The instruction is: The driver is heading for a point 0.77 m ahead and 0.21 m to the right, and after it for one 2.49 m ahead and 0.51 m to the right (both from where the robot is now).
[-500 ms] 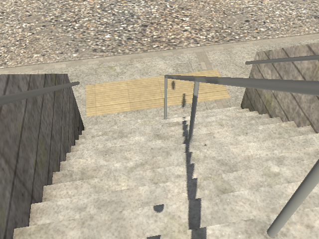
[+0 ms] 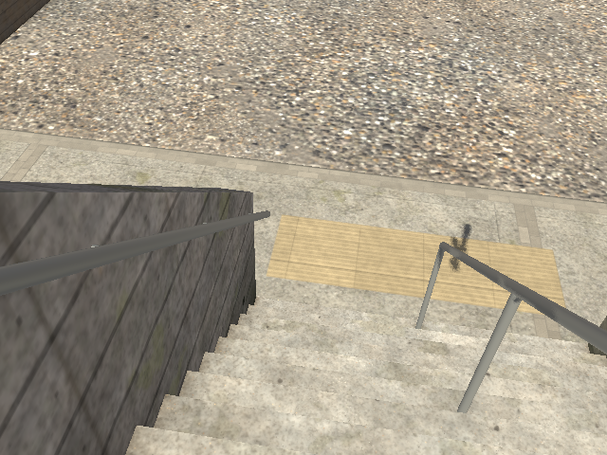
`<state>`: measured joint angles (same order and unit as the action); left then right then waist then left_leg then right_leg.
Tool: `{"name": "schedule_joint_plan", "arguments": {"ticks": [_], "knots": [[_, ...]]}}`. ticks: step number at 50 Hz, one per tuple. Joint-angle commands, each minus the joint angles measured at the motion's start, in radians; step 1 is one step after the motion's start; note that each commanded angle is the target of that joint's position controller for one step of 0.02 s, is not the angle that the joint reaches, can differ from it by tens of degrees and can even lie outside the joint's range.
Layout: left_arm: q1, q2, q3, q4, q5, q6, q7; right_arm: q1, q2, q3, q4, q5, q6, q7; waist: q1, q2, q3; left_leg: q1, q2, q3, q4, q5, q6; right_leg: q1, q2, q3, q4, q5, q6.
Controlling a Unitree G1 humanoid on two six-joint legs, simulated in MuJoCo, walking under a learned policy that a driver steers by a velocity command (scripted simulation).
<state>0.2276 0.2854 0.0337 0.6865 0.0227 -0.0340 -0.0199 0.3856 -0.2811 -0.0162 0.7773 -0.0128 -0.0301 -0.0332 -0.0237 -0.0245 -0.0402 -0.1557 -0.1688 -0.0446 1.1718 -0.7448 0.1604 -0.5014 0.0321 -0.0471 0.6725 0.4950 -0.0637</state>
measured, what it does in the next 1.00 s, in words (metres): goes down, turning right: right foot 0.21 m lower, then left foot 0.21 m lower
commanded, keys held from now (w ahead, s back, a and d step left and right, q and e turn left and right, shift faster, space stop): w+e+shift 0.64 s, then w+q+shift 0.06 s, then q+shift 0.30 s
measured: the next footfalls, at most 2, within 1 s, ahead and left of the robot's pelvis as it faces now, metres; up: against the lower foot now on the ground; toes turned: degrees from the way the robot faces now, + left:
right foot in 0.04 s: +0.07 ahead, -0.08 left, -0.21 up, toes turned +4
left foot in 0.34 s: +0.32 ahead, +0.09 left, -0.41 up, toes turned -15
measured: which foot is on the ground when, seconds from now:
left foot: down 0.00-0.02, up 0.04-0.32, down 0.34-0.68, up 0.70-1.00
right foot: up 0.00-0.02, down 0.04-0.36, up 0.38-0.68, down 0.70-1.00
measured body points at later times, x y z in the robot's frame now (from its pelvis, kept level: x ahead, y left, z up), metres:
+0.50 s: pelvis +0.34 -0.05 -0.35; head +0.32 -0.06 +0.10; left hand +0.49 +0.19 -0.47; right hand +0.28 -0.30 -0.49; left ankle +0.28 +0.10 -1.04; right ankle +0.33 -0.14 -0.92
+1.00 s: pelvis +0.62 -0.23 -0.66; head +0.60 -0.23 -0.21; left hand +0.73 -0.04 -0.81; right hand +0.52 -0.44 -0.81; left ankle +0.76 -0.25 -1.36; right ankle +0.49 -0.20 -1.22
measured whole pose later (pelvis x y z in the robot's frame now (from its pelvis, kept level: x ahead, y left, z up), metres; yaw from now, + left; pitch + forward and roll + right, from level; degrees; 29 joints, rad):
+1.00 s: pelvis +0.62 -0.23 -0.66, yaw -29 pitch -4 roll -2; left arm 0.41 0.13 0.02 1.02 -0.02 -0.10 0.02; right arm 0.36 -0.20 -0.02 0.94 -0.05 -0.01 -0.01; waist -0.05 0.06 0.02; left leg -0.51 -0.03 0.08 0.77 0.40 0.03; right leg -0.30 0.00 -0.26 1.49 -0.81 -0.08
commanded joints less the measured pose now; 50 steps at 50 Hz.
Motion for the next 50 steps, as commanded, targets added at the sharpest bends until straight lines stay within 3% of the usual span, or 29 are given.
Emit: {"name": "schedule_joint_plan", "arguments": {"ticks": [1,2,3,4,6,7,9,10,12,16,17,18,19,21,22,23,26,28,30,32,34,35,36,37,40,42,44,47,50], "knots": [[0.706,0.180,0.078,0.179,-0.016,0.030,0.045,-0.403,-0.140,-0.037,-0.129,-0.006,-0.003,-0.005,0.437,0.044,-0.064,-0.337,0.120,0.067,0.745,1.337,-0.072,0.635,-0.027,-0.035,-0.131,-0.005,-0.136],[0.781,0.170,0.074,0.223,-0.037,0.024,0.034,-0.592,-0.088,-0.025,-0.173,0.001,0.006,-0.006,0.545,-0.130,0.097,-0.802,-0.035,0.166,1.329,0.497,-0.107,0.799,-0.133,0.067,-0.282,0.098,-0.225],[0.543,0.142,0.032,0.195,-0.066,0.013,0.023,-0.573,0.074,0.024,-0.227,-0.012,0.010,-0.017,0.308,-0.232,0.273,-1.019,-0.091,0.122,1.312,-0.049,-0.058,0.594,-0.169,0.150,-0.139,0.406,-0.146],[0.497,0.052,-0.016,0.147,-0.026,-0.029,0.023,-0.321,0.062,0.035,-0.290,-0.032,-0.015,-0.019,0.054,-0.170,0.204,-1.070,0.030,-0.097,0.796,0.237,-0.049,0.630,-0.195,0.492,0.015,0.465,-0.136],[0.428,0.049,-0.006,0.180,-0.052,-0.061,0.030,-0.236,-0.037,0.015,-0.150,-0.116,-0.034,-0.030,-0.035,0.138,0.177,-0.965,0.156,-0.130,0.383,0.458,-0.093,0.376,-0.179,0.592,0.013,-0.136,-0.173],[0.298,0.071,-0.011,0.135,-0.061,-0.071,0.055,-0.293,-0.083,0.015,-0.148,-0.113,-0.040,-0.017,-0.052,0.244,0.126,-0.592,0.133,-0.039,-0.055,0.642,-0.157,0.065,0.003,0.465,-0.119,-0.294,-0.137],[0.297,0.160,0.010,0.194,-0.009,-0.078,0.050,-0.147,-0.021,0.004,-0.057,-0.077,-0.021,-0.008,-0.041,-0.119,0.051,-0.344,0.136,-0.019,0.175,0.845,-0.157,-0.089,-0.175,0.819,0.009,-0.037,-0.250],[0.299,0.060,-0.012,0.193,-0.027,-0.088,0.047,-0.296,-0.089,-0.018,-0.133,-0.045,-0.034,-0.016,-0.019,-0.018,0.088,-0.576,0.214,-0.161,-0.087,1.104,-0.153,0.049,-0.105,0.812,0.144,-0.345,-0.242],[0.219,0.005,-0.031,0.178,-0.052,-0.076,0.044,-0.339,0.007,0.018,-0.138,-0.022,-0.057,0.030,0.050,0.145,0.073,-0.052,0.091,0.019,-0.457,1.388,-0.163,-0.265,0.104,0.545,0.215,-0.750,-0.179],[0.212,0.028,-0.026,0.217,-0.018,-0.001,0.036,-0.033,0.067,0.016,-0.034,-0.023,-0.052,0.015,-0.013,-0.090,0.018,0.214,0.162,-0.069,-0.575,1.290,-0.105,-0.190,0.107,0.472,0.717,-0.507,-0.159],[0.170,0.063,-0.012,0.216,-0.028,0.004,0.016,0.137,-0.009,-0.020,0.021,-0.010,-0.052,0.007,-0.107,0.019,-0.032,0.439,0.212,-0.081,-0.674,1.333,-0.096,-0.269,0.132,0.409,0.975,-0.421,-0.126],[0.161,0.065,0.009,0.213,-0.004,0.013,0.021,0.145,-0.052,-0.046,0.012,0.000,-0.048,0.011,-0.137,0.194,0.102,0.496,0.365,-0.167,-0.882,1.402,-0.014,-0.459,0.259,0.245,1.430,-1.122,-0.099],[0.313,0.055,0.011,0.142,-0.064,0.016,0.056,0.074,-0.074,-0.039,-0.030,-0.010,-0.073,0.039,0.034,0.323,-0.064,0.831,0.653,-0.377,-0.365,1.863,0.084,-0.764,0.111,0.176,1.405,-1.324,-0.067],[0.204,0.009,0.002,0.202,0.031,0.033,0.078,0.165,-0.015,-0.051,0.019,0.025,-0.088,0.056,-0.035,0.037,0.027,0.599,0.599,-0.256,-0.487,1.503,0.068,-0.835,0.005,0.153,1.360,-1.170,-0.087],[0.151,0.038,0.025,0.193,0.026,0.029,0.063,0.103,0.007,-0.042,0.010,-0.005,-0.083,0.049,0.011,-0.109,0.064,0.311,0.475,-0.137,-0.570,1.208,-0.013,-0.681,-0.013,0.136,1.162,-0.976,-0.089],[0.114,-0.020,0.020,0.136,0.039,0.024,0.054,0.129,-0.048,-0.051,0.036,-0.003,-0.102,0.040,0.029,0.116,0.141,0.231,0.586,-0.196,-0.483,1.326,0.013,-0.733,-0.048,0.186,1.078,-0.871,-0.091],[0.081,-0.056,0.020,0.181,0.056,0.054,0.016,-0.043,-0.066,-0.043,0.045,0.003,-0.101,0.013,0.112,0.116,0.183,-0.431,0.544,-0.087,-0.513,0.823,-0.039,-0.128,-0.071,0.054,0.709,-0.317,-0.012],[-0.069,-0.039,0.029,0.102,0.023,0.031,-0.017,0.005,0.008,-0.021,0.081,0.013,-0.136,-0.001,0.045,0.092,0.212,-0.249,0.471,0.001,-0.420,0.496,-0.112,-0.352,-0.127,0.129,0.428,0.072,-0.066],[-0.101,-0.085,-0.005,0.090,-0.013,0.004,-0.060,-0.016,-0.007,-0.014,0.106,0.016,-0.140,0.008,0.067,-0.039,0.186,-0.534,0.362,0.219,-0.402,0.223,-0.155,0.197,-0.058,-0.017,0.060,0.400,-0.052],[0.177,-0.004,0.036,0.185,-0.005,0.032,-0.026,-0.126,-0.130,-0.045,0.119,-0.018,-0.136,0.005,0.192,0.164,0.060,-0.489,0.433,0.237,-0.118,0.604,-0.147,0.493,-0.027,-0.141,0.268,0.257,-0.072],[0.605,0.145,0.088,0.370,0.015,0.065,0.017,-0.080,-0.156,-0.052,0.150,-0.025,-0.098,0.028,0.342,0.004,0.004,-0.637,0.367,0.265,0.500,0.935,-0.164,0.936,0.033,-0.119,0.214,-0.108,-0.130],[0.578,0.197,0.106,0.348,0.016,0.056,0.012,-0.200,-0.136,-0.068,0.160,-0.032,-0.055,0.002,0.444,-0.126,0.142,-0.733,0.187,0.214,1.039,0.271,-0.179,0.852,-0.126,0.174,-0.171,-0.228,-0.259],[0.435,0.223,0.074,0.322,0.008,0.020,0.006,-0.058,-0.034,-0.037,0.106,-0.013,-0.046,-0.017,0.236,-0.283,0.181,-0.835,0.138,0.079,1.021,-0.123,-0.141,0.760,-0.177,0.129,0.056,0.498,-0.107],[0.475,0.242,0.071,0.328,-0.015,-0.007,0.021,0.114,-0.047,-0.030,0.095,-0.021,-0.053,-0.010,0.153,-0.183,0.055,-0.965,0.162,-0.125,0.788,-0.044,-0.123,0.868,-0.320,0.323,0.141,0.425,-0.115],[0.162,0.068,0.019,0.283,-0.017,-0.049,0.004,0.131,-0.042,-0.041,0.180,-0.046,-0.047,-0.005,-0.079,0.135,0.126,-0.618,0.167,-0.076,0.178,0.448,-0.154,0.151,-0.279,0.218,0.061,-0.060,-0.048],[0.185,0.123,0.032,0.291,0.003,-0.085,0.012,0.201,0.009,-0.034,0.247,-0.070,0.001,-0.033,-0.091,0.007,0.071,-0.472,0.157,-0.003,0.248,0.644,-0.192,0.000,-0.383,0.301,0.162,0.216,-0.118],[0.072,0.042,0.018,0.271,-0.032,-0.107,0.027,0.033,0.019,-0.028,0.165,-0.018,0.017,-0.004,-0.114,0.058,0.049,-0.345,0.173,0.032,-0.103,1.112,-0.165,-0.163,-0.219,0.093,0.162,-0.355,-0.035],[0.028,0.016,0.017,0.234,-0.064,-0.108,0.048,0.038,0.055,-0.006,0.150,-0.025,0.015,0.014,-0.087,-0.083,0.098,0.006,0.118,0.154,-0.384,1.285,-0.182,-0.317,-0.203,-0.046,0.330,-0.478,0.009],[-0.076,0.057,0.023,0.175,-0.038,-0.058,0.061,0.339,-0.086,-0.056,0.219,-0.042,0.051,0.031,-0.206,-0.080,0.016,0.157,0.115,0.211,-0.480,1.120,-0.057,-0.130,-0.250,-0.081,0.755,-0.062,-0.006]]}}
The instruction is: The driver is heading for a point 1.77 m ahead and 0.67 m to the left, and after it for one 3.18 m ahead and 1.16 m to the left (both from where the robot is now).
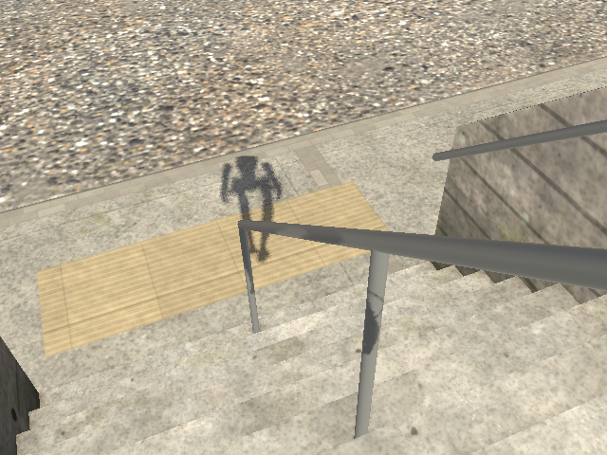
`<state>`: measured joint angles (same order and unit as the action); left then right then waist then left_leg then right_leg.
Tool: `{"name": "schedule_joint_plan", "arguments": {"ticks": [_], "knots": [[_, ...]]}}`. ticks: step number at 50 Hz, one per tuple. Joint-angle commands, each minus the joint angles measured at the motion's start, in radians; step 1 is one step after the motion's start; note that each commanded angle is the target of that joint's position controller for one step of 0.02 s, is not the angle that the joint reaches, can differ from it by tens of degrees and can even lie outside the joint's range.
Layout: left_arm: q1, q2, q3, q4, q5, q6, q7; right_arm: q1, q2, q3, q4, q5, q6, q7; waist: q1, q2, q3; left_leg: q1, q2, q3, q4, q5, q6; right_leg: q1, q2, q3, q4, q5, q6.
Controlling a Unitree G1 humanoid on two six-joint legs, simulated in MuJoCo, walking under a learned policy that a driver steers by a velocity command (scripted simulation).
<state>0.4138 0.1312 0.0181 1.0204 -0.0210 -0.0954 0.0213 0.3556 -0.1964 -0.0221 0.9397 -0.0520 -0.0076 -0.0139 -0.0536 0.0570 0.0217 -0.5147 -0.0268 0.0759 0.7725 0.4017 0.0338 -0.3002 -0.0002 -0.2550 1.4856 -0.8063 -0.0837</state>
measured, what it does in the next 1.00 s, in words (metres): goes down, turning left: left foot 0.21 m lower, then right foot 0.21 m lower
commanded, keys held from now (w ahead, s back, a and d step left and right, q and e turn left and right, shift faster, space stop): q+shift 0.38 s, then w+q+shift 0.18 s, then q+shift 0.12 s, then shift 0.02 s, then e+shift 0.28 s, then w+e+shift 0.02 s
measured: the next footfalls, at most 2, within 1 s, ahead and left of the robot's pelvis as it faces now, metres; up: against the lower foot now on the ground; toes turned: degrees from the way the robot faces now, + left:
left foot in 0.02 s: +0.13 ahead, +0.03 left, -0.21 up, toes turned -2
right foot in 0.82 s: +0.42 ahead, -0.14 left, -0.41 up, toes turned +40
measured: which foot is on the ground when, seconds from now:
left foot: up 0.00-0.00, down 0.02-0.82, up 0.84-1.00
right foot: down 0.00-0.02, up 0.04-0.80, down 0.82-1.00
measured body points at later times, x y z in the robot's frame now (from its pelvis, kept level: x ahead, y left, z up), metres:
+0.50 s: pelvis +0.13 -0.02 -0.08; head +0.12 +0.02 +0.36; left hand +0.28 +0.25 -0.17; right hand +0.29 -0.26 -0.17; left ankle +0.09 +0.03 -0.79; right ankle +0.33 -0.11 -0.68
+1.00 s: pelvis +0.37 -0.08 -0.25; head +0.42 -0.09 +0.20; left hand +0.22 +0.11 -0.37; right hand +0.56 -0.23 -0.41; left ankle +0.30 +0.03 -0.71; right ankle +0.39 -0.16 -0.99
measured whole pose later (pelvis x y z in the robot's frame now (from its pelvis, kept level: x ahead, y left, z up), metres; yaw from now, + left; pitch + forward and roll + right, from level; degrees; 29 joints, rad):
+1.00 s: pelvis +0.37 -0.08 -0.25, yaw +33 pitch +3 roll +3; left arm 0.47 0.16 -0.01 0.85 -0.02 0.00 0.02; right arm 0.25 -0.22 0.00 0.82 -0.06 0.05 -0.02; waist 0.00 0.05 0.02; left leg -0.97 -0.06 0.02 1.98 -0.52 0.03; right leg -0.22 0.05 0.12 0.44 -0.26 -0.06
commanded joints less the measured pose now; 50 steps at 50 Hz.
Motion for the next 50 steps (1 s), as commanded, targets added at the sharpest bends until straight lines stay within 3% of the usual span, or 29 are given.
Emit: {"name": "schedule_joint_plan", "arguments": {"ticks": [1,2,3,4,5,6,7,8,11,15,19,23,25,27,30,33,35,38,39,40,42,43,44,45,46,47,48,49,50], "knots": [[-0.265,0.196,0.054,-0.157,0.014,0.040,0.049,0.445,-0.192,-0.066,0.055,0.019,0.007,0.037,-0.246,-0.091,0.024,0.508,0.090,-0.146,-0.443,-0.102,0.183,-0.299,-0.146,0.108,0.394,0.981,0.030],[-0.290,0.099,0.032,-0.132,0.059,0.087,0.065,0.433,-0.198,-0.066,0.066,0.071,0.005,0.054,-0.260,0.093,0.122,0.504,0.140,-0.226,-0.450,0.283,0.209,-0.444,0.065,0.020,0.792,0.049,0.001],[-0.259,0.042,0.010,-0.286,0.049,0.106,0.055,0.404,-0.168,-0.021,0.072,0.073,-0.010,0.067,-0.034,0.201,0.161,0.594,0.123,-0.503,-0.087,1.052,0.175,-0.827,0.145,0.148,0.794,-0.119,0.011],[-0.245,0.012,-0.011,-0.317,0.061,0.122,0.046,0.425,-0.121,-0.004,0.087,0.064,-0.010,0.068,0.025,0.071,0.053,0.678,0.206,-0.655,-0.096,1.010,0.197,-0.931,0.105,0.218,0.716,-0.113,0.014],[-0.209,0.029,-0.016,-0.300,0.058,0.115,0.051,0.350,-0.169,-0.018,0.036,0.026,0.004,0.055,0.058,-0.029,0.022,0.595,0.274,-0.743,-0.161,0.574,0.273,-0.953,0.093,0.278,0.722,-0.018,0.008],[-0.218,0.034,-0.023,-0.279,0.074,0.109,0.061,0.244,-0.209,-0.029,-0.024,0.017,0.009,0.038,0.087,-0.045,0.009,0.490,0.275,-0.766,-0.192,0.291,0.272,-0.963,0.046,0.304,0.675,0.114,0.020],[-0.298,0.046,-0.027,-0.323,0.073,0.113,0.070,0.188,-0.247,-0.041,-0.055,0.017,0.003,0.010,0.081,0.061,-0.005,0.441,0.327,-0.940,-0.290,0.090,0.293,-1.043,0.056,0.307,0.653,0.204,0.057],[-0.377,0.090,-0.015,-0.337,0.095,0.125,0.088,0.153,-0.149,-0.001,-0.050,0.030,-0.007,-0.004,0.098,-0.106,0.026,0.285,0.241,-0.807,-0.239,-0.075,0.212,-1.004,0.010,0.363,0.482,0.457,0.099],[-0.516,0.028,-0.043,-0.416,0.077,0.171,0.065,0.125,-0.062,0.034,-0.094,0.053,-0.008,-0.033,0.042,-0.095,-0.008,0.043,0.075,-0.656,-0.186,0.007,0.115,-0.768,0.079,0.252,0.204,0.692,0.154],[-0.493,0.015,-0.044,-0.423,0.088,0.199,0.048,0.092,-0.112,0.013,-0.196,0.064,0.029,-0.060,0.017,0.073,-0.132,0.309,0.012,-0.665,-0.104,-0.011,0.099,-0.803,0.074,0.295,0.123,0.805,0.160],[-0.607,0.057,-0.040,-0.501,0.087,0.142,0.028,0.144,-0.151,-0.023,-0.245,0.030,0.070,-0.076,-0.056,0.043,-0.103,0.558,-0.004,-0.730,-0.009,-0.132,0.179,-0.962,0.087,0.366,-0.038,0.803,0.155],[-0.638,0.109,-0.015,-0.516,0.062,0.119,0.005,0.122,-0.176,-0.038,-0.293,0.030,0.053,-0.038,-0.078,0.044,-0.042,0.538,-0.003,-0.935,-0.139,-0.802,0.284,-0.919,0.082,0.453,-0.217,0.750,0.177],[-0.596,0.147,0.003,-0.497,0.050,0.102,0.000,0.063,-0.188,-0.044,-0.317,0.041,0.044,-0.015,-0.041,0.054,-0.002,0.472,0.015,-0.974,-0.155,-0.842,0.302,-0.844,0.060,0.479,-0.315,0.787,0.171],[-0.590,0.133,0.002,-0.503,0.070,0.093,-0.013,0.032,-0.166,-0.025,-0.316,0.063,0.032,-0.013,-0.017,0.015,0.010,0.279,-0.014,-0.941,-0.100,-1.003,0.287,-0.607,0.054,0.495,-0.499,1.059,0.157],[-0.533,0.116,-0.001,-0.494,0.068,0.097,-0.030,-0.039,-0.178,-0.022,-0.318,0.079,0.011,0.017,-0.015,0.075,-0.002,0.149,-0.084,-0.888,-0.063,-0.837,0.271,-0.364,0.076,0.426,-0.610,1.081,0.112],[-0.544,0.106,-0.013,-0.523,0.016,0.088,-0.018,-0.039,-0.148,-0.007,-0.291,0.058,0.019,0.033,-0.090,0.126,0.037,0.065,-0.175,-0.791,-0.010,-0.687,0.197,-0.066,0.072,0.373,-0.987,1.040,0.110],[-0.501,0.149,0.015,-0.479,-0.032,0.081,-0.001,0.021,-0.146,0.001,-0.279,0.025,0.026,0.011,-0.112,0.058,0.077,0.142,-0.173,-0.832,0.048,-0.817,0.180,-0.028,-0.004,0.454,-1.274,1.173,0.126],[-0.303,0.181,0.059,-0.375,-0.036,0.068,0.021,0.053,-0.152,0.004,-0.227,0.018,0.033,-0.006,-0.134,-0.011,0.047,0.100,-0.224,-0.687,0.326,-0.729,0.142,0.235,-0.161,0.424,-1.594,1.543,0.135],[-0.259,0.208,0.078,-0.358,-0.017,0.071,0.021,0.125,-0.151,0.005,-0.194,0.024,0.028,-0.006,-0.152,-0.054,0.042,0.037,-0.257,-0.614,0.423,-0.856,0.124,0.326,-0.171,0.396,-1.616,1.548,0.156],[-0.097,0.258,0.102,-0.309,0.000,0.068,0.018,0.127,-0.144,0.004,-0.176,0.042,0.020,0.008,-0.093,-0.053,-0.020,-0.049,-0.253,-0.520,0.569,-1.043,0.112,0.511,-0.236,0.411,-1.542,1.618,0.144],[0.228,0.257,0.086,-0.232,0.005,0.077,-0.026,0.169,-0.080,-0.009,-0.177,0.092,0.007,0.022,0.011,-0.297,-0.314,-0.458,-0.255,-0.306,1.143,-1.561,0.071,1.050,-0.337,0.360,-0.892,1.976,0.074],[0.243,0.266,0.082,-0.229,-0.011,0.078,-0.041,0.130,-0.080,-0.002,-0.204,0.114,-0.003,0.026,0.068,-0.420,-0.375,-0.683,-0.198,-0.254,1.366,-1.586,0.083,1.142,-0.380,0.343,-0.711,2.041,0.011],[0.280,0.282,0.084,-0.206,-0.040,0.079,-0.045,0.046,-0.085,-0.001,-0.204,0.090,-0.006,0.017,0.114,-0.347,-0.353,-0.794,-0.151,-0.215,1.517,-1.480,0.087,1.046,-0.392,0.418,-0.727,2.104,-0.041],[0.162,0.300,0.080,-0.231,-0.034,0.071,-0.021,-0.068,-0.093,0.013,-0.244,0.064,-0.008,0.007,0.098,-0.345,-0.330,-0.775,-0.057,-0.113,1.483,-1.287,0.024,0.831,-0.452,0.598,-0.856,1.810,-0.242],[0.042,0.256,0.059,-0.255,-0.027,0.062,-0.004,-0.187,-0.126,0.001,-0.247,0.024,-0.003,0.007,0.072,-0.190,-0.214,-0.751,0.009,-0.146,1.392,-1.084,0.006,0.631,-0.450,0.654,-0.985,1.596,-0.306],[0.063,0.214,0.027,-0.243,-0.017,0.067,0.005,-0.258,-0.122,-0.005,-0.221,0.004,0.024,-0.001,0.075,-0.055,-0.119,-0.680,0.018,-0.120,1.339,-1.004,0.000,0.431,-0.362,0.592,-0.993,1.650,-0.250],[0.131,0.209,0.008,-0.229,0.000,0.074,0.006,-0.273,-0.100,0.010,-0.250,-0.015,0.036,-0.010,0.091,-0.044,-0.066,-0.702,0.008,-0.055,1.273,-0.921,-0.015,0.356,-0.274,0.554,-0.940,1.793,-0.148],[0.223,0.225,0.008,-0.192,0.017,0.085,0.012,-0.269,-0.085,0.010,-0.247,-0.037,0.048,-0.012,0.087,-0.005,-0.042,-0.707,-0.016,-0.060,1.115,-0.767,-0.018,0.284,-0.183,0.487,-0.875,1.582,-0.053],[0.235,0.207,-0.002,-0.186,0.013,0.090,0.015,-0.234,-0.033,0.022,-0.235,-0.042,0.056,-0.011,0.082,-0.093,-0.040,-0.666,-0.028,-0.036,1.085,-0.697,-0.025,0.179,-0.128,0.511,-0.861,1.479,-0.006]]}}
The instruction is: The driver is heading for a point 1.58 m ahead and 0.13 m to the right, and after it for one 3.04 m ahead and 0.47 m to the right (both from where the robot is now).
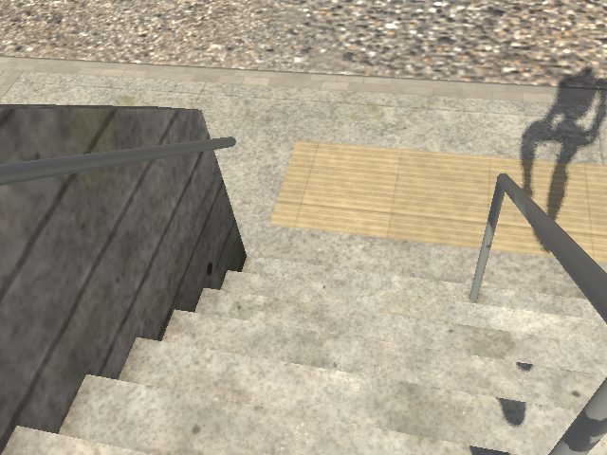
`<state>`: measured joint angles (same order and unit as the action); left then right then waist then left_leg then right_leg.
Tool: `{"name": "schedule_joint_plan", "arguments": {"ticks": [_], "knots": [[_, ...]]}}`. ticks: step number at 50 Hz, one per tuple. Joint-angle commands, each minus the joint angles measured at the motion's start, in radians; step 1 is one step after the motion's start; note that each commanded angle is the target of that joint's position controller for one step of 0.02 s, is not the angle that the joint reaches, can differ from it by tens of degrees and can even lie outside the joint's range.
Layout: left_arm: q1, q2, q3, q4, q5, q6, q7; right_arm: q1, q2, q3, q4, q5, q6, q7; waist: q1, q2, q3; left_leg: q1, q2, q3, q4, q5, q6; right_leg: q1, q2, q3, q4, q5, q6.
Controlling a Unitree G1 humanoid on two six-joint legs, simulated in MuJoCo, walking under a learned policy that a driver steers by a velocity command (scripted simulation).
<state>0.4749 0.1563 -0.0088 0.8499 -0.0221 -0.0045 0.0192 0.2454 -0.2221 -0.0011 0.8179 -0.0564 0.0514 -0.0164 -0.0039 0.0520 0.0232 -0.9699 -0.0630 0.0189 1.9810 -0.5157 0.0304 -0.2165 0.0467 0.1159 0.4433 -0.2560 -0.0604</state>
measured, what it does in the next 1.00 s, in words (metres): goes down: left foot 0.20 m lower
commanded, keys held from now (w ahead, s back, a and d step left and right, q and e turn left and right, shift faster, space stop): w+e+shift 0.30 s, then w+q+shift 0.70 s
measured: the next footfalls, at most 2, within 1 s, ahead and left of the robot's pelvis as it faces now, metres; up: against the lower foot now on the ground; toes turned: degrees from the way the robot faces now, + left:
left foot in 0.48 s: +0.30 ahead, +0.01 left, -0.20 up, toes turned -18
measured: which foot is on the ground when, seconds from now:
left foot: up 0.00-0.46, down 0.48-1.00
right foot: down 0.00-0.46, up 0.48-1.00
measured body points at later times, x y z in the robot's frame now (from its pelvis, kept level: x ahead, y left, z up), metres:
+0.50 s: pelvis +0.21 -0.04 -0.17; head +0.20 -0.05 +0.28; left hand +0.21 +0.20 -0.31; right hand +0.33 -0.27 -0.27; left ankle +0.28 +0.01 -0.92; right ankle +0.00 -0.08 -0.68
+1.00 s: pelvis +0.42 -0.14 -0.31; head +0.41 -0.11 +0.13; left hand +0.66 +0.06 -0.39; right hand +0.34 -0.40 -0.43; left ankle +0.26 +0.02 -0.95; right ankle +0.49 -0.27 -1.06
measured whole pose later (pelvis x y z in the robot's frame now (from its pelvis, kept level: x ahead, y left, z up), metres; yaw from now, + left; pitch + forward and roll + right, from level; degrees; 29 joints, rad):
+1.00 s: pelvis +0.42 -0.14 -0.31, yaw +6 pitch +2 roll +3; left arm 0.03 0.22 0.05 0.66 -0.04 -0.03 0.00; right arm 0.60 -0.13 -0.11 0.81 -0.03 0.02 -0.05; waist -0.20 -0.14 -0.09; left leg -0.24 -0.26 -0.36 1.11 -0.85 0.06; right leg -0.30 -0.02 0.18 0.35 0.40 0.03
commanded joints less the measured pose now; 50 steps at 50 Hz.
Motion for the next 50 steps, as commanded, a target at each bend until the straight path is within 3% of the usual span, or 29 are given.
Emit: {"name": "schedule_joint_plan", "arguments": {"ticks": [1,2,6,10,14,16,17,21,23,24,25,26,27,28,29,30,32,33,35,36,38,40,41,43,44,45,46,47,50], "knots": [[0.172,0.122,0.006,-0.009,0.001,0.003,0.023,-0.106,0.010,0.009,-0.124,-0.026,-0.010,-0.002,0.018,-0.134,-0.061,-0.148,0.002,0.003,-0.287,0.345,-0.058,0.007,-0.152,0.165,0.156,0.742,-0.009],[0.128,0.078,-0.016,-0.040,0.001,0.006,0.030,-0.141,0.024,0.021,-0.163,-0.001,-0.020,0.015,0.016,-0.146,-0.048,0.002,-0.026,0.030,-0.508,0.485,-0.079,-0.156,-0.123,0.195,0.072,0.554,-0.019],[0.079,0.180,0.011,-0.052,-0.021,-0.011,0.042,-0.183,-0.027,-0.005,-0.150,-0.005,-0.036,0.007,0.015,-0.308,-0.067,0.196,-0.021,-0.050,-0.688,0.705,-0.070,-0.084,-0.158,0.424,-0.093,0.150,-0.100],[0.218,0.144,0.033,0.016,0.005,-0.008,0.034,-0.356,-0.091,-0.046,-0.177,0.009,-0.042,0.025,0.102,-0.206,0.025,-0.036,0.015,-0.169,-1.029,0.723,-0.086,0.272,-0.113,0.519,0.068,0.109,-0.186],[0.247,0.142,0.048,0.022,0.016,-0.027,0.032,-0.481,-0.055,-0.050,-0.174,0.038,-0.082,-0.001,0.158,-0.189,0.078,0.001,0.023,-0.215,-1.168,0.606,-0.090,0.254,-0.092,0.616,0.210,0.339,-0.219],[0.167,0.105,0.046,0.014,-0.009,-0.022,0.055,-0.447,-0.014,-0.031,-0.201,0.029,-0.114,0.003,0.149,-0.031,0.127,0.305,-0.078,-0.064,-1.489,0.879,-0.088,-0.024,0.092,0.399,0.363,0.506,-0.061],[0.156,0.069,0.040,0.022,0.008,-0.010,0.045,-0.377,0.042,-0.013,-0.186,0.032,-0.126,0.010,0.164,-0.068,0.097,0.542,-0.097,0.015,-1.620,0.999,-0.095,-0.137,0.161,0.291,0.394,0.467,-0.004],[0.110,0.016,0.025,0.064,0.015,-0.031,0.016,-0.079,0.037,-0.024,-0.087,0.058,-0.121,0.006,0.129,-0.174,0.008,0.870,0.040,0.014,-1.790,1.318,-0.070,-0.201,0.161,0.233,0.633,0.330,-0.034],[0.009,0.087,0.034,0.043,0.008,-0.009,0.020,0.269,-0.003,-0.048,0.020,0.022,-0.105,-0.009,-0.039,-0.055,-0.087,1.194,0.143,0.030,-1.884,1.463,-0.004,-0.365,0.162,0.061,1.118,0.071,0.002],[-0.049,0.133,0.060,-0.013,0.008,-0.006,0.015,0.386,-0.042,-0.053,0.040,0.006,-0.091,-0.003,-0.102,0.079,-0.122,1.374,0.327,-0.166,-1.959,1.543,0.105,-0.551,0.232,-0.061,1.487,-0.563,0.032],[-0.059,0.080,0.050,-0.038,0.027,-0.001,0.004,0.438,-0.035,-0.034,0.051,0.052,-0.084,0.039,-0.089,0.114,-0.164,1.548,0.323,-0.159,-1.485,2.037,0.064,-0.801,0.224,-0.176,1.721,-0.830,-0.003],[0.050,0.090,0.039,-0.104,-0.002,0.005,0.002,0.354,-0.123,-0.039,0.035,0.045,-0.081,0.049,0.068,0.228,-0.237,1.700,0.486,-0.341,-1.240,2.299,0.275,-1.032,0.151,-0.115,1.814,-0.784,0.028],[-0.002,0.120,0.028,-0.102,0.087,0.026,0.020,0.315,-0.119,-0.055,0.008,0.111,-0.081,0.048,0.052,0.118,-0.242,1.546,0.496,-0.346,-1.299,2.143,0.352,-1.072,0.080,-0.118,1.825,-0.628,0.034],[-0.057,0.126,0.020,-0.133,0.136,0.004,0.001,0.188,-0.112,-0.069,-0.006,0.129,-0.088,0.033,0.069,0.071,-0.215,1.236,0.447,-0.578,-1.443,0.237,0.403,-1.070,-0.074,0.070,1.573,-0.408,0.001],[-0.195,0.109,0.016,-0.134,0.138,0.010,-0.012,-0.033,-0.133,-0.072,-0.074,0.106,-0.082,0.032,0.095,0.121,-0.096,0.933,0.445,-0.710,-1.576,-0.191,0.400,-1.041,-0.094,-0.002,1.405,-0.237,0.035],[-0.342,0.133,0.028,-0.140,0.140,0.012,-0.022,0.029,-0.068,-0.042,-0.069,0.065,-0.093,0.026,0.060,-0.009,0.037,0.692,0.317,-0.652,-1.601,-0.218,0.359,-1.012,-0.097,-0.011,1.263,-0.021,0.073],[-0.369,0.039,0.009,-0.120,0.096,0.001,-0.019,0.115,0.023,0.003,-0.049,0.049,-0.109,-0.009,0.055,-0.112,0.073,0.443,0.174,-0.576,-1.600,0.003,0.295,-0.775,-0.103,-0.017,0.857,0.246,0.153],[-0.329,-0.017,-0.006,-0.083,0.102,-0.002,-0.019,0.138,0.009,-0.002,-0.040,0.054,-0.105,-0.011,0.041,-0.066,-0.003,0.303,0.131,-0.550,-1.618,0.030,0.271,-0.483,-0.083,-0.048,0.791,0.333,0.151],[-0.245,0.039,0.018,-0.027,0.074,-0.002,-0.011,0.080,-0.074,-0.027,-0.069,0.064,-0.096,-0.012,0.068,0.101,-0.058,0.264,0.091,-0.544,-1.602,0.123,0.253,-0.291,-0.066,-0.056,0.866,0.390,0.130],[-0.332,0.122,0.054,-0.056,0.061,-0.006,-0.006,0.130,-0.081,-0.036,-0.060,0.057,-0.094,-0.014,0.030,0.101,-0.039,0.447,0.074,-0.576,-1.485,0.026,0.263,-0.464,-0.087,0.026,0.730,0.536,0.138],[-0.561,0.129,0.053,-0.151,0.057,-0.015,0.021,0.159,-0.116,-0.057,-0.105,0.083,-0.096,-0.010,-0.060,0.042,-0.013,0.666,0.087,-0.692,-1.396,-0.020,0.285,-0.654,-0.102,0.076,0.543,0.521,0.142],[-0.533,0.087,0.033,-0.193,0.068,-0.014,0.020,0.188,-0.078,-0.050,-0.085,0.088,-0.115,-0.021,-0.063,0.046,-0.036,0.663,0.039,-0.689,-1.310,0.033,0.271,-0.524,-0.108,0.118,0.322,0.627,0.127],[-0.666,0.072,0.038,-0.218,0.032,-0.030,0.040,0.228,-0.089,-0.056,-0.058,0.084,-0.134,0.007,-0.145,0.179,0.026,0.745,0.116,-0.805,-1.332,0.245,0.300,-0.593,-0.126,0.094,0.420,0.399,0.107],[-0.569,0.068,0.030,-0.235,0.062,-0.032,0.012,0.279,-0.056,-0.041,-0.036,0.039,-0.108,-0.025,-0.130,0.057,-0.054,0.752,-0.002,-0.683,-1.205,0.223,0.271,-0.459,-0.065,0.119,0.226,0.466,0.121],[-0.608,0.021,0.019,-0.251,0.004,-0.035,-0.001,0.191,-0.052,-0.034,-0.070,0.041,-0.083,-0.030,-0.128,0.016,-0.006,0.649,0.001,-0.649,-1.249,0.167,0.237,-0.303,-0.046,0.082,0.063,0.501,0.130],[-0.527,0.046,0.030,-0.241,-0.010,-0.039,-0.015,0.108,-0.078,-0.035,-0.077,0.043,-0.078,-0.044,-0.086,0.093,0.015,0.599,-0.019,-0.652,-1.175,0.159,0.241,-0.202,-0.064,0.128,0.023,0.593,0.114],[-0.474,0.074,0.037,-0.278,-0.012,-0.040,0.000,0.092,-0.108,-0.050,-0.086,0.030,-0.058,-0.042,-0.086,0.043,0.087,0.696,-0.108,-0.589,-1.088,0.486,0.165,-0.214,-0.015,0.066,-0.311,0.600,0.094],[-0.534,0.072,0.060,-0.216,-0.020,-0.042,-0.026,0.197,-0.101,-0.039,-0.031,0.029,-0.049,-0.032,-0.154,0.128,-0.073,0.574,0.009,-0.619,-1.118,0.216,0.217,-0.002,-0.062,0.025,0.028,0.689,0.106],[-0.559,0.073,0.059,-0.224,-0.033,-0.021,-0.022,0.264,-0.089,-0.073,-0.031,0.020,-0.023,-0.009,-0.189,0.146,-0.015,0.552,-0.076,-0.602,-1.013,0.150,0.211,0.089,-0.122,0.041,-0.118,0.681,0.083]]}}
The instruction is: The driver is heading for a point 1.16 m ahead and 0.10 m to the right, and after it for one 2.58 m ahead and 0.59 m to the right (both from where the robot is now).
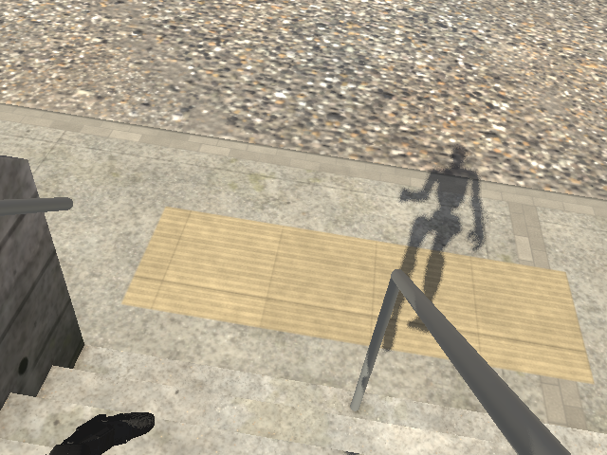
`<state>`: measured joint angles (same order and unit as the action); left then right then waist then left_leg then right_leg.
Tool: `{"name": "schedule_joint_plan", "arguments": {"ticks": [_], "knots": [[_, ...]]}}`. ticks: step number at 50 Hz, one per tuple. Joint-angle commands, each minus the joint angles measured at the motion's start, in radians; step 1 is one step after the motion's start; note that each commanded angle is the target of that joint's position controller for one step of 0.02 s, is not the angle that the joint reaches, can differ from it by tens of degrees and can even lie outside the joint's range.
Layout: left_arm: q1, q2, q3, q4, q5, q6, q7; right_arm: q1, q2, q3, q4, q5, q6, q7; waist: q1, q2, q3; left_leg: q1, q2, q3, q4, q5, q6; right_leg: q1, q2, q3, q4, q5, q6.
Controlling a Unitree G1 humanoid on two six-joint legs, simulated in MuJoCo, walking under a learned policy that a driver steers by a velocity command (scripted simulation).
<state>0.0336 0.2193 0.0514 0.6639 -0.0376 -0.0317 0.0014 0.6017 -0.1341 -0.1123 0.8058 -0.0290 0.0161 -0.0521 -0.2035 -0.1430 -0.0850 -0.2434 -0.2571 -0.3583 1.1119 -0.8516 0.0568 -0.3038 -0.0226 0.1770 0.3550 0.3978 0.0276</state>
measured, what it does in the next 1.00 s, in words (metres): goes down: right foot 0.21 m lower, then left foot 0.20 m lower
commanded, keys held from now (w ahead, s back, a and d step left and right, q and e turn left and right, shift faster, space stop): w+q+shift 0.06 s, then w+shift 0.36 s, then w+e+shift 0.58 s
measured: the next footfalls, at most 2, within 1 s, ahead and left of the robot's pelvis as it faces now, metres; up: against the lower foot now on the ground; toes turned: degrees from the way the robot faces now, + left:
right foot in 0.06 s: +0.06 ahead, -0.13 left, -0.21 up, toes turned -5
left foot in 0.54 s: +0.42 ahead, +0.22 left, -0.41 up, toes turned +7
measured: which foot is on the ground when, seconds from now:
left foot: down 0.00-0.12, up 0.14-0.52, down 0.54-1.00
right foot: up 0.00-0.04, down 0.06-0.54, up 0.56-1.00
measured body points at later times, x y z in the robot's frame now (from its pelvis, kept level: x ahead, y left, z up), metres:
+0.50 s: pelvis +0.24 +0.05 -0.23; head +0.21 +0.08 +0.22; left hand +0.38 +0.28 -0.37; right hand +0.08 -0.13 -0.37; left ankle +0.39 +0.18 -0.93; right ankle +0.03 -0.12 -0.83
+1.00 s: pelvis +0.45 +0.13 -0.44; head +0.44 +0.14 +0.01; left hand +0.67 +0.35 -0.52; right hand +0.48 -0.13 -0.56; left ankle +0.39 +0.22 -1.05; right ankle +0.64 -0.05 -1.06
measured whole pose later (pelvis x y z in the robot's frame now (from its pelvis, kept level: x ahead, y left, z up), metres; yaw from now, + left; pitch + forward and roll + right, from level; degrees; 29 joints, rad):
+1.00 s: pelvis +0.45 +0.13 -0.44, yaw -11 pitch -4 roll +1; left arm 0.09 0.21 0.08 0.72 0.02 0.05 -0.02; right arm 0.31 -0.24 -0.03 0.90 -0.01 -0.11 -0.02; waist 0.02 -0.02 0.03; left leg -0.32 0.14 0.29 1.30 -0.89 0.03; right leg -0.82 -0.04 0.07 1.02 0.55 -0.03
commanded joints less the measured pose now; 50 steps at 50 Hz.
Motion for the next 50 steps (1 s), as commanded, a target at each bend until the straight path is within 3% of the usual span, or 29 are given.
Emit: {"name": "schedule_joint_plan", "arguments": {"ticks": [1,2,5,8,10,12,13,14,15,16,17,19,22,23,26,27,28,29,30,31,32,33,34,35,38,39,42,47,50], "knots": [[-0.077,0.039,0.008,-0.029,-0.031,0.000,0.015,-0.004,-0.167,0.041,0.017,-0.015,0.022,0.030,-0.011,0.300,0.157,-0.068,0.086,-0.222,-0.055,0.502,0.193,0.134,-0.150,0.078,-0.337,-0.027,-0.024],[-0.044,0.095,0.028,0.019,-0.047,0.000,0.035,0.043,-0.169,0.025,0.049,-0.024,0.024,0.056,-0.008,0.253,0.125,-0.102,0.102,-0.197,0.032,0.294,0.227,0.241,-0.172,0.031,-0.303,-0.091,-0.011],[0.097,0.124,0.022,0.054,0.002,0.008,0.032,0.132,-0.040,0.050,0.081,-0.003,0.008,0.107,0.033,0.102,-0.005,-0.611,0.035,-0.039,0.459,-0.205,0.215,0.765,-0.269,-0.062,0.254,0.376,0.007],[0.424,0.128,0.029,0.156,0.012,0.003,0.029,-0.108,-0.135,0.048,-0.002,0.040,-0.059,0.046,0.300,0.206,-0.250,-0.955,0.176,0.063,0.848,0.021,0.181,1.046,-0.418,0.068,0.378,0.228,-0.100],[0.434,0.165,0.032,0.193,0.070,-0.012,0.025,-0.218,-0.174,0.027,-0.023,0.034,-0.075,0.033,0.324,0.200,-0.099,-1.095,0.203,0.115,0.814,0.200,0.134,0.908,-0.430,0.121,0.378,0.277,-0.200],[0.261,0.087,-0.003,0.184,0.066,-0.017,0.030,-0.227,-0.061,0.045,0.007,0.008,-0.050,0.039,0.255,0.152,0.025,-1.100,0.233,0.097,0.799,0.277,0.071,0.596,-0.427,0.087,0.375,0.031,-0.214],[0.225,0.003,-0.025,0.163,0.101,-0.014,0.018,-0.178,-0.065,0.042,0.032,0.011,-0.051,0.031,0.218,0.179,0.097,-1.081,0.217,0.106,0.577,0.350,0.055,0.445,-0.343,-0.060,0.379,-0.181,-0.130],[0.057,-0.090,-0.055,0.111,0.094,-0.016,0.005,-0.133,0.052,0.073,0.026,0.038,-0.050,0.039,0.110,0.243,0.184,-0.822,0.239,0.185,0.186,0.671,-0.019,0.071,-0.287,-0.260,0.258,-0.431,-0.031],[0.021,-0.008,-0.031,0.143,0.082,-0.012,-0.004,-0.022,0.088,0.079,0.048,-0.008,-0.024,0.049,0.042,0.137,0.163,-0.547,0.254,0.244,0.110,0.846,-0.032,-0.110,-0.274,-0.318,0.199,-0.583,-0.039],[-0.017,0.124,-0.004,0.175,0.071,-0.043,-0.022,0.155,0.036,0.059,0.088,-0.026,-0.002,0.053,-0.056,-0.071,0.062,-0.318,0.267,0.334,0.301,0.971,-0.026,-0.213,-0.316,-0.248,0.198,-0.465,-0.093],[-0.038,0.139,0.010,0.168,0.050,-0.051,-0.042,0.259,0.010,0.057,0.156,-0.010,0.001,0.034,-0.082,-0.067,0.069,-0.294,0.256,0.345,0.431,0.891,-0.030,-0.224,-0.319,-0.266,0.241,-0.409,-0.109],[0.110,0.078,0.012,0.222,0.086,-0.078,-0.041,0.083,0.039,0.059,0.160,0.038,-0.009,0.019,0.050,-0.016,0.284,-0.630,0.309,0.205,0.159,1.037,-0.002,-0.031,-0.298,-0.263,0.247,-0.854,-0.040],[0.006,0.114,0.020,0.226,0.084,-0.078,0.016,0.186,-0.020,0.051,0.224,0.073,-0.069,0.049,-0.070,0.034,0.245,-0.016,0.358,0.284,-0.217,1.420,-0.016,-0.256,-0.249,-0.400,0.309,-0.977,0.021],[-0.033,0.107,0.039,0.235,0.074,-0.067,0.014,0.304,0.037,0.068,0.263,0.079,-0.066,0.054,-0.083,0.006,0.253,0.073,0.369,0.326,-0.325,1.446,-0.026,-0.207,-0.211,-0.434,0.363,-0.931,-0.021],[-0.149,0.147,0.054,0.246,0.064,-0.003,0.009,0.599,-0.072,0.039,0.388,0.013,-0.050,0.068,-0.268,0.063,0.234,0.250,0.422,0.361,-0.597,1.199,0.053,0.014,-0.179,-0.314,0.986,-0.421,-0.101],[-0.206,0.134,0.055,0.210,0.068,-0.004,0.010,0.578,-0.171,0.016,0.359,-0.014,-0.036,0.076,-0.327,0.326,0.304,0.118,0.400,0.370,-0.628,1.031,0.108,-0.031,0.021,-0.285,1.597,-0.710,-0.097],[-0.143,-0.068,0.015,0.134,0.049,-0.012,0.000,0.364,-0.175,0.075,0.301,-0.003,-0.064,0.091,-0.102,0.625,0.395,0.078,0.406,0.315,-0.261,1.533,-0.020,-0.405,0.246,-0.047,1.902,-1.423,-0.126],[0.090,-0.191,-0.031,0.041,0.039,-0.005,0.000,0.318,-0.155,0.091,0.328,0.031,-0.085,0.070,0.090,0.809,0.280,0.050,0.423,0.023,-0.375,1.270,-0.161,-0.598,0.226,-0.003,1.709,-1.363,-0.128],[0.113,-0.115,-0.031,0.088,0.070,0.010,-0.002,0.212,-0.204,0.068,0.294,0.045,-0.080,0.056,0.088,0.727,0.275,-0.108,0.490,-0.057,-0.598,0.656,-0.167,-0.588,0.133,-0.067,1.630,-1.177,-0.105],[0.088,-0.009,-0.012,0.130,0.059,0.034,0.005,0.008,-0.167,0.074,0.206,0.003,-0.086,0.059,0.122,0.407,0.247,-0.200,0.444,0.047,-0.609,0.471,-0.147,-0.497,0.138,-0.097,1.652,-1.003,-0.121],[0.026,-0.036,-0.026,0.097,0.048,0.031,0.017,-0.045,-0.148,0.091,0.159,-0.021,-0.098,0.070,0.130,0.292,0.238,-0.264,0.416,0.172,-0.460,0.548,-0.129,-0.553,0.135,-0.076,1.663,-0.858,-0.137],[0.071,-0.130,-0.058,0.072,0.078,0.030,0.012,-0.061,-0.172,0.071,0.155,0.008,-0.100,0.068,0.184,0.339,0.146,-0.259,0.497,0.055,-0.474,0.304,-0.090,-0.627,0.091,-0.055,1.642,-0.689,-0.123],[-0.059,-0.114,-0.066,-0.014,0.104,0.051,0.012,-0.066,-0.230,0.049,0.135,0.017,-0.116,0.044,0.136,0.372,0.155,-0.389,0.653,-0.220,-0.689,-0.164,0.027,-0.676,0.042,-0.042,1.519,-0.568,-0.056],[-0.141,-0.052,-0.055,-0.039,0.124,0.058,0.020,-0.159,-0.191,0.062,0.117,0.019,-0.133,0.031,0.139,0.281,0.198,-0.479,0.643,-0.283,-0.644,-0.264,0.066,-0.683,0.015,0.006,1.388,-0.406,-0.018],[-0.225,0.087,0.009,-0.089,0.083,0.073,0.041,-0.133,-0.265,0.048,0.091,0.006,-0.142,0.000,0.067,0.293,0.218,-0.297,0.694,-0.233,-0.639,-0.150,0.087,-0.777,0.011,0.021,1.178,-0.435,0.018],[-0.182,0.107,0.024,-0.070,0.102,0.086,0.043,-0.076,-0.316,0.027,0.111,0.000,-0.141,0.005,0.054,0.347,0.185,-0.218,0.702,-0.227,-0.639,-0.079,0.097,-0.801,0.019,0.029,1.279,-0.504,0.013],[-0.175,0.056,0.030,-0.086,0.096,0.056,0.026,-0.144,-0.184,0.053,0.107,-0.002,-0.140,0.001,0.101,0.239,0.181,-0.073,0.638,-0.007,-0.366,-0.045,0.045,-0.952,0.012,0.125,1.003,-0.108,-0.038],[-0.063,0.010,0.022,-0.036,0.056,0.069,-0.021,-0.322,-0.190,0.071,0.031,0.036,-0.122,0.035,0.231,0.203,0.225,-0.382,0.603,0.352,-0.369,-0.016,0.013,-0.493,-0.008,-0.104,0.737,0.149,-0.041],[-0.027,0.044,0.034,0.021,0.052,0.077,-0.027,-0.249,-0.208,0.069,0.077,-0.002,-0.133,0.043,0.197,0.220,0.241,-0.251,0.567,0.500,-0.271,0.098,0.001,-0.335,-0.025,-0.233,0.543,0.254,-0.075]]}}
Keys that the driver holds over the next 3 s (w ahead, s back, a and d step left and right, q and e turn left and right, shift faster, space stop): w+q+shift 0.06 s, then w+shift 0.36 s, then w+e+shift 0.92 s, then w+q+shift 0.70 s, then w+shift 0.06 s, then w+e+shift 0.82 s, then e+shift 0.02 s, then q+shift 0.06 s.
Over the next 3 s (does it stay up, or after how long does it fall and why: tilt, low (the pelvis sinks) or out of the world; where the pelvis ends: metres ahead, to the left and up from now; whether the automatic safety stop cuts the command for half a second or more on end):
stays up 1.93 -0.29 -1.36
